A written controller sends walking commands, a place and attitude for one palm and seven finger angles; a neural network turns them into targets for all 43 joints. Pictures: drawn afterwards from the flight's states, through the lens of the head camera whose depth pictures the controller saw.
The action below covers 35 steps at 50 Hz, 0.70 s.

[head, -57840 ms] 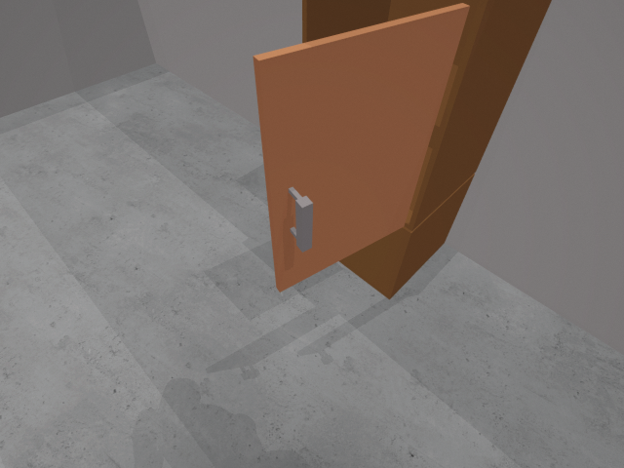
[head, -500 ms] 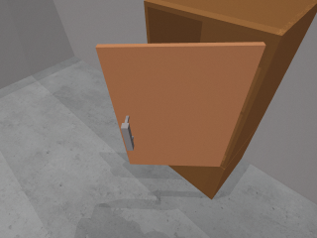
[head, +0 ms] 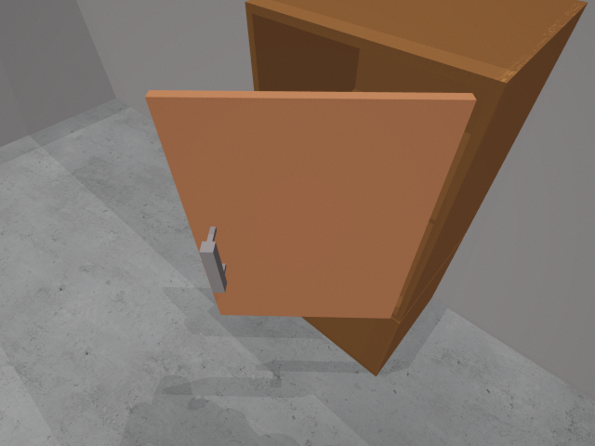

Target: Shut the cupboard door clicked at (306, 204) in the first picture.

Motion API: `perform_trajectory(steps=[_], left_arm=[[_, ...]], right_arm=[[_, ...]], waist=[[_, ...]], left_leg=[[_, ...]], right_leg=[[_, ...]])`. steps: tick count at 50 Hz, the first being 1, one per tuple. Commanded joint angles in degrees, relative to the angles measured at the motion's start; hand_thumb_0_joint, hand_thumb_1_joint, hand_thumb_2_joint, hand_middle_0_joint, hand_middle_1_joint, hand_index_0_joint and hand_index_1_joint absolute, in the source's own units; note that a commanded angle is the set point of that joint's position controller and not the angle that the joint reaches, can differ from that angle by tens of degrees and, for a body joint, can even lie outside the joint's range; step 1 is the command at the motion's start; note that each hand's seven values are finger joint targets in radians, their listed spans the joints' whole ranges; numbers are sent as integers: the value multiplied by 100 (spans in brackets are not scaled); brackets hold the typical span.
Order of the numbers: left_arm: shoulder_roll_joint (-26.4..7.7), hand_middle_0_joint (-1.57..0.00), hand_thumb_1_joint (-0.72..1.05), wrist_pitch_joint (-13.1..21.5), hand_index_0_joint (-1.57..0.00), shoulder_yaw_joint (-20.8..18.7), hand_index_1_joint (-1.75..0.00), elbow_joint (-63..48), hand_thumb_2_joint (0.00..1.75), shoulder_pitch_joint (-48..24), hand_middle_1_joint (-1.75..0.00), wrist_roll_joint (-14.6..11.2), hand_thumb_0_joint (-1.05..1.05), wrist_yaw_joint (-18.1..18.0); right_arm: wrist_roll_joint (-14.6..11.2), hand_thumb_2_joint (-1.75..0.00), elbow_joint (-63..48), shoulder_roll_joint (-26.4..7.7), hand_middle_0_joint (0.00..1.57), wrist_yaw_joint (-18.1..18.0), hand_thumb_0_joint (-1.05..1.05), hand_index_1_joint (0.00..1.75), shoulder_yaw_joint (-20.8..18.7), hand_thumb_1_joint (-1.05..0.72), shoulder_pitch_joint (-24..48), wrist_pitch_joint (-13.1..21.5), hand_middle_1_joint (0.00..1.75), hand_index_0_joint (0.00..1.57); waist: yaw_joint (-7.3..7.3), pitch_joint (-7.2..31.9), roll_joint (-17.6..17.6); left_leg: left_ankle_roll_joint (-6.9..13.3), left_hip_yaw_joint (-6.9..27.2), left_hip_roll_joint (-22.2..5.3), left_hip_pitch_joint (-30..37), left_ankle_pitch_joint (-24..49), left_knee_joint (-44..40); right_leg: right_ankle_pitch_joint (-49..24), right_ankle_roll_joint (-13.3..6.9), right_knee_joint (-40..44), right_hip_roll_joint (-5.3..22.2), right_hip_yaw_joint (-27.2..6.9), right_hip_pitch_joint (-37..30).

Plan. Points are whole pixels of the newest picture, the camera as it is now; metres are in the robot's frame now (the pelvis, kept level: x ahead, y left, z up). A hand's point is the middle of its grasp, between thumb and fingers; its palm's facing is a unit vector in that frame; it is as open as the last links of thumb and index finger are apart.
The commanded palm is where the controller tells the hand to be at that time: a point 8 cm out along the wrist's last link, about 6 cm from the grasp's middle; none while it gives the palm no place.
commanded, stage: come to a stop and stand still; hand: left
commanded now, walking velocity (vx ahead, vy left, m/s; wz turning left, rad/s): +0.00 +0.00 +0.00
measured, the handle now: (216, 259) +0.45 +0.17 -0.08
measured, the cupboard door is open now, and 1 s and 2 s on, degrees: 40 40 40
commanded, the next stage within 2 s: look again from close up in 0.40 s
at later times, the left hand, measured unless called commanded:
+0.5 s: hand out of the picture +0.10 +0.24 -0.15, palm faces -0.02 -0.94 -0.34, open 7.4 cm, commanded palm none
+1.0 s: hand out of the picture +0.08 +0.24 -0.15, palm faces -0.02 -0.95 -0.32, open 7.4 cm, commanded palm none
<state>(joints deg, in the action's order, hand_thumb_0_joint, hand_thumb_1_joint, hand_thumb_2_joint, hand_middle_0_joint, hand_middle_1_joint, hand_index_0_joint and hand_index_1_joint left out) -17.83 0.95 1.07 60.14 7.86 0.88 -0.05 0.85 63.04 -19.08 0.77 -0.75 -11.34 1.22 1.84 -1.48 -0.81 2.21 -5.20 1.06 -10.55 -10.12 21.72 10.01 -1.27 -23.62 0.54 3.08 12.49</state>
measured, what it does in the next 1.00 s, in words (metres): stands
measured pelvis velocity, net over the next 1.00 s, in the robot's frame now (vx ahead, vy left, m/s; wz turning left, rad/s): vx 0.02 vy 0.00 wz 0.01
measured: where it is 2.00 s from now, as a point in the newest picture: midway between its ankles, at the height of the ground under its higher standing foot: outside the picture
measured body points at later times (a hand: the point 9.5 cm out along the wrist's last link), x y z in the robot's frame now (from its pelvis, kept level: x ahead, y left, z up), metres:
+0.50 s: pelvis +0.02 +0.00 +0.00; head +0.03 -0.01 +0.45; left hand +0.10 +0.29 -0.13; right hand +0.13 -0.29 -0.13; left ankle +0.02 +0.09 -0.74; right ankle +0.03 -0.10 -0.74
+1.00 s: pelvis +0.02 +0.00 +0.01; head +0.02 +0.00 +0.46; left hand +0.09 +0.29 -0.13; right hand +0.09 -0.29 -0.13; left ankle +0.02 +0.09 -0.74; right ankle +0.03 -0.10 -0.74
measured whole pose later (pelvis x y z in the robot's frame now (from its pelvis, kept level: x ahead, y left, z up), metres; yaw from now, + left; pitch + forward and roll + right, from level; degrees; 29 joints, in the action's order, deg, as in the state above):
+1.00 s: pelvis +0.02 +0.00 +0.01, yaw +1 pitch -2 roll +0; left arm -18.7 0.7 0.7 63.0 8.6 0.9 -0.2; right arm 0.7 65.4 -18.3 0.3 0.3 -7.3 1.1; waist 0.1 -1.9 0.5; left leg 1.8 -4.2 1.0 -5.4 -9.3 16.7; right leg 9.1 -1.3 -17.9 0.1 3.9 6.7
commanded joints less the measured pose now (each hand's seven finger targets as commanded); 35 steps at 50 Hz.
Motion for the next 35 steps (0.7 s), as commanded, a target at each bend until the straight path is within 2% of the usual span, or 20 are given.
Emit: perform_trajectory(steps=[1,5,9,13,16,23,35], left_arm=[[-1196,-20,90,138,-20,-233,-30,-292,90,-149,-30,-14,0,-102],[-1184,-20,90,130,-20,-226,-30,-264,90,-195,-30,-9,0,-115],[-1185,-20,90,120,-20,-231,-30,-259,90,-213,-30,-2,0,-123],[-1206,-20,90,110,-20,-238,-30,-247,90,-248,-30,6,0,-115],[-1212,-20,90,114,-20,-241,-30,-219,90,-245,-30,3,0,-113],[-1249,-20,90,120,-20,-251,-30,-183,90,-186,-30,10,0,-104],[-1272,-20,90,115,-20,-249,-30,-88,90,-140,-30,0,0,-88]], right_arm=[[-18,-90,-330,-1074,20,-104,0,30,-166,-90,338,183,30,20],[-24,-90,-293,-1065,20,-117,0,30,-159,-90,466,165,30,20],[-19,-90,-293,-1068,20,-129,0,30,-155,-90,560,161,30,20],[-15,-90,-301,-1054,20,-132,0,30,-151,-90,675,142,30,20],[-17,-90,-287,-1088,20,-135,0,30,-144,-90,738,147,30,20],[-16,-90,-299,-1094,20,-144,0,30,-134,-90,830,143,30,20],[-18,-90,-220,-1124,20,-147,0,30,-113,-90,817,135,30,20]], waist=[[-146,470,127],[-152,461,217],[-158,540,111],[-169,398,135],[-172,499,151],[-188,438,138],[-196,363,71]], left_leg=[[-3,884,-837,157,560,-498],[-7,845,-853,290,728,-499],[-10,832,-868,441,911,-521],[-13,850,-860,455,799,-592],[-14,851,-873,554,886,-598],[-13,847,-871,630,946,-626],[-32,905,-860,582,680,-741]], right_leg=[[-547,-160,506,786,-846,-412],[-802,-140,525,793,-797,-455],[-955,-130,527,783,-756,-531],[-816,-122,615,762,-750,-471],[-887,-115,636,779,-743,-532],[-1004,-122,715,789,-754,-548],[-715,-115,868,802,-775,-591]])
